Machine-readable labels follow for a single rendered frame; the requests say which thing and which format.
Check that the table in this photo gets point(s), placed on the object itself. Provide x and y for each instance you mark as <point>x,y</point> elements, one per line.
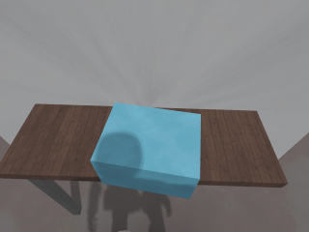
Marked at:
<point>56,143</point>

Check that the carton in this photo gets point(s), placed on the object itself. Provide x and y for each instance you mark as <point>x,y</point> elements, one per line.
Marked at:
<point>151,149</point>

